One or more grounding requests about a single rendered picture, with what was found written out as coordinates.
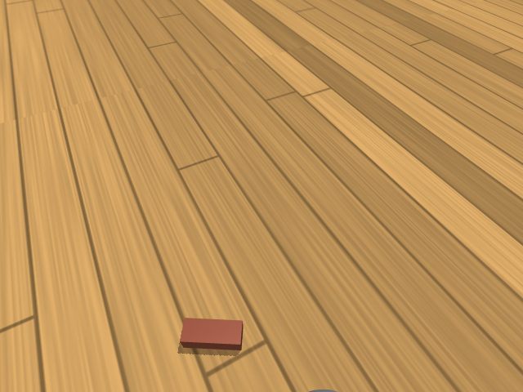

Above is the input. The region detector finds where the carton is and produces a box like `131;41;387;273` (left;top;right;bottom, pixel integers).
180;318;244;350

